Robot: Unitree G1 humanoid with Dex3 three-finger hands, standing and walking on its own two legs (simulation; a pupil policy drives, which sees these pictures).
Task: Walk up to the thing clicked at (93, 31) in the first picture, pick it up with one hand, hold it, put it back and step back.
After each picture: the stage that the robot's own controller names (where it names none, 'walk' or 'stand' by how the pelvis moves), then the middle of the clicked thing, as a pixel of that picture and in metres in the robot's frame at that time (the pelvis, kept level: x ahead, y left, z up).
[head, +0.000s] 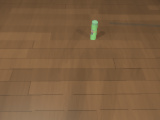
stand; (93, 30) +1.54 -0.16 -0.66
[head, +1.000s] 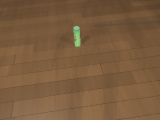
walk; (77, 36) +1.40 +0.14 -0.64
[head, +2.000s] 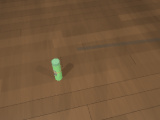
walk; (57, 70) +0.88 +0.26 -0.65
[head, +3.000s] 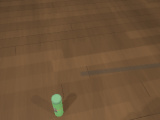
walk; (57, 106) +0.53 +0.17 -0.62
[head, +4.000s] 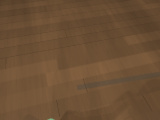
stand; out of the picture +0.35 +0.19 -0.64
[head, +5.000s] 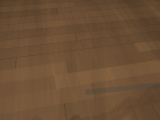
stand; out of the picture +0.33 +0.13 -0.64
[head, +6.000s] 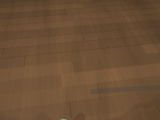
stand; out of the picture +0.37 +0.13 -0.65
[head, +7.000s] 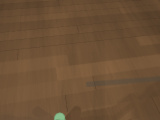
stand; out of the picture +0.37 +0.13 -0.65
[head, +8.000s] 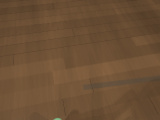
stand; out of the picture +0.34 +0.15 -0.65
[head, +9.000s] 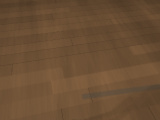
stand; out of the picture +0.32 +0.15 -0.66
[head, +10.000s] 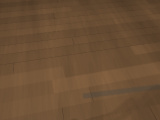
stand; out of the picture +0.33 +0.15 -0.66
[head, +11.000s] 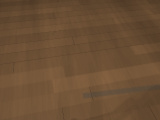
stand; out of the picture +0.33 +0.15 -0.66
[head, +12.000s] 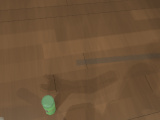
go down; (49, 105) +0.37 +0.14 -0.55
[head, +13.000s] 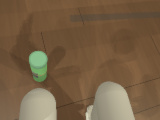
go down; (39, 68) +0.44 +0.13 -0.28
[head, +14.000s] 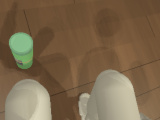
close in; (23, 54) +0.45 +0.14 -0.22
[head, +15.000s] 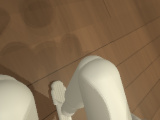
close; out of the picture +0.45 +0.17 -0.17
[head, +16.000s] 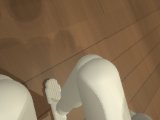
lift; out of the picture +0.44 +0.18 -0.17
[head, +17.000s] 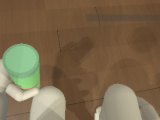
lift; (26, 76) +0.33 +0.17 -0.02
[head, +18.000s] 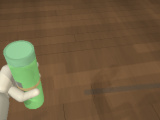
hold; (28, 80) +0.32 +0.17 +0.09
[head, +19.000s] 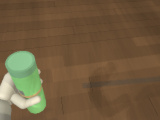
hold; (30, 87) +0.31 +0.17 +0.04
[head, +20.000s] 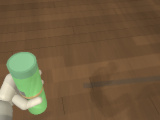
hold; (31, 87) +0.31 +0.16 +0.05
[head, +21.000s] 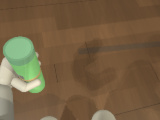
crouch; (29, 70) +0.37 +0.15 -0.01
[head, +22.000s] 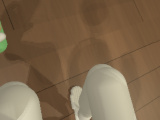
lower; out of the picture +0.50 +0.18 -0.09
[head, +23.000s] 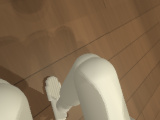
lower; out of the picture +0.46 +0.21 -0.18
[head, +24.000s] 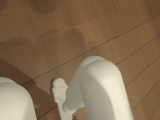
lower; out of the picture +0.46 +0.20 -0.17
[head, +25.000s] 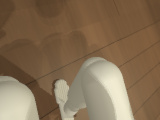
lower; out of the picture +0.45 +0.19 -0.16
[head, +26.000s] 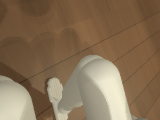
lower; out of the picture +0.44 +0.17 -0.18
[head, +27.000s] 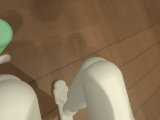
open; out of the picture +0.43 +0.16 -0.19
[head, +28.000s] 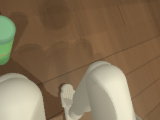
stand; out of the picture +0.43 +0.16 -0.19
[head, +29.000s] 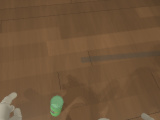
stand; (56, 107) +0.37 +0.11 -0.51
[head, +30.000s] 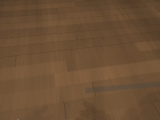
stand; out of the picture +0.34 +0.11 -0.60
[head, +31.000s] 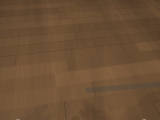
stand; out of the picture +0.34 +0.12 -0.60
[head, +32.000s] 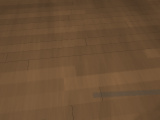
stand; out of the picture +0.35 +0.12 -0.65
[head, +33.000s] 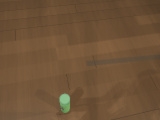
walk; (65, 104) +0.42 +0.08 -0.63
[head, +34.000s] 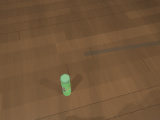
walk; (66, 85) +0.63 +0.14 -0.63
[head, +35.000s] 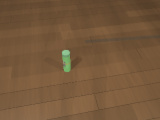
stand; (66, 61) +0.96 +0.16 -0.63
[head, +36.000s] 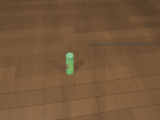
stand; (69, 64) +0.97 +0.10 -0.65
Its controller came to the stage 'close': yes
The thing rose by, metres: 0.70
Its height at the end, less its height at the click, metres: +0.00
